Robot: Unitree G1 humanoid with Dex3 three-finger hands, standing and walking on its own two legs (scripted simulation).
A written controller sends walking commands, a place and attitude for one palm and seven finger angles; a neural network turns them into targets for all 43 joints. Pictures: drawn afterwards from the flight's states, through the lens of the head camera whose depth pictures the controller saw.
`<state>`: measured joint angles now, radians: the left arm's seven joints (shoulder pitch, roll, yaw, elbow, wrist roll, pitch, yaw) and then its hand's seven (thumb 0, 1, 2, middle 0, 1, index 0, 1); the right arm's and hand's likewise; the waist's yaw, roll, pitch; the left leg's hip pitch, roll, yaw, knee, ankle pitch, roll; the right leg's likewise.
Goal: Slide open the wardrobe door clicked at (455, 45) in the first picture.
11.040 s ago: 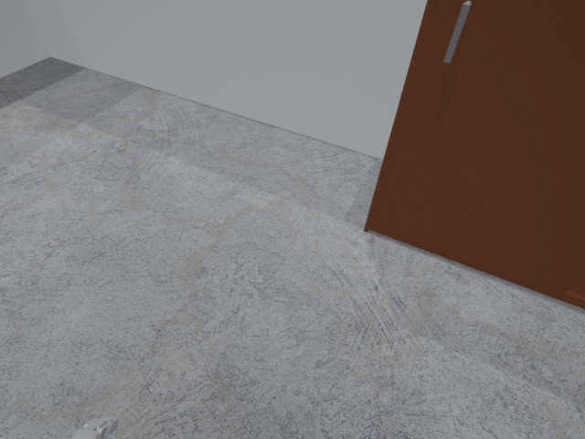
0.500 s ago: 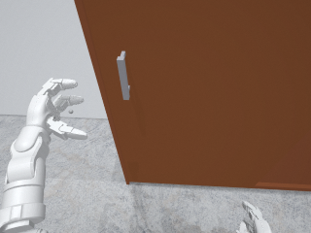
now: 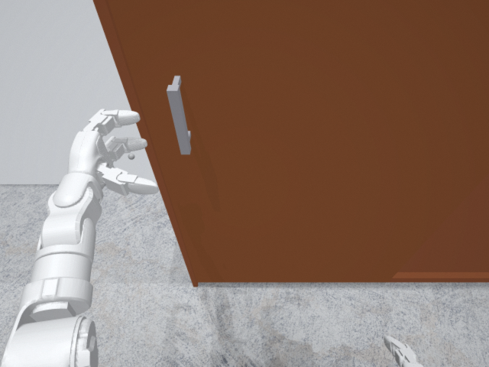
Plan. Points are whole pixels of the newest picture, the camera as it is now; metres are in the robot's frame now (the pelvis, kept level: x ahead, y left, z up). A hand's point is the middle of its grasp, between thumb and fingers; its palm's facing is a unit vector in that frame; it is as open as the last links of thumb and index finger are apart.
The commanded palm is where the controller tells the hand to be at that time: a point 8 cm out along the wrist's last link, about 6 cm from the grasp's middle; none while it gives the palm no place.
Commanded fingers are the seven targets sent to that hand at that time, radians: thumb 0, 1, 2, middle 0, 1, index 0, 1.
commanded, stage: move the hooked fingers beside the handle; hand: left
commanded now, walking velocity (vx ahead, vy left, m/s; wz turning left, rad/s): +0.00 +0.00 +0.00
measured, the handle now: (181, 116) +0.52 +0.15 +0.14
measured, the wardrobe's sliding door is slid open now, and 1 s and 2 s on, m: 0.00 0.00 0.00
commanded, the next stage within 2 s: feel for the door with the fingertips in 1.26 s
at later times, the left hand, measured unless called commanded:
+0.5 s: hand (153, 131) +0.46 +0.18 +0.15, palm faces +0.09 -1.00 -0.02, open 13.9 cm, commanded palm +0.42 +0.24 +0.14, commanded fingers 0.00 -0.50 0.30 -0.30 -1.20 -0.30 -1.20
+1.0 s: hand (155, 133) +0.46 +0.18 +0.14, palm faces +0.08 -1.00 -0.01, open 14.0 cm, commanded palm +0.43 +0.24 +0.14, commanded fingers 0.00 -0.50 0.30 -0.30 -1.20 -0.30 -1.20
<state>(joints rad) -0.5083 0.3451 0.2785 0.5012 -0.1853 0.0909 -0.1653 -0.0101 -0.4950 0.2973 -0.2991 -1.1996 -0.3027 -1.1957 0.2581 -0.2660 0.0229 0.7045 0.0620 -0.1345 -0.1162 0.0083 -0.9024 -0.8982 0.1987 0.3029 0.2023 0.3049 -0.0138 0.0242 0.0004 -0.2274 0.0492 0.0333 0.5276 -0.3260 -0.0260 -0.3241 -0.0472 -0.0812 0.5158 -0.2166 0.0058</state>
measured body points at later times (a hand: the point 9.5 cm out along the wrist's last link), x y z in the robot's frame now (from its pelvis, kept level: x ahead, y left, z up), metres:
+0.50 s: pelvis -0.01 +0.00 +0.00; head +0.03 -0.01 +0.44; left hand +0.45 +0.24 +0.15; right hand +0.05 -0.27 -0.12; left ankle -0.03 +0.13 -0.73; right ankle +0.03 -0.12 -0.73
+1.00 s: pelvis -0.01 +0.00 -0.01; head +0.03 +0.00 +0.44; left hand +0.45 +0.23 +0.14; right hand +0.07 -0.26 -0.12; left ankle -0.03 +0.13 -0.73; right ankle +0.03 -0.12 -0.73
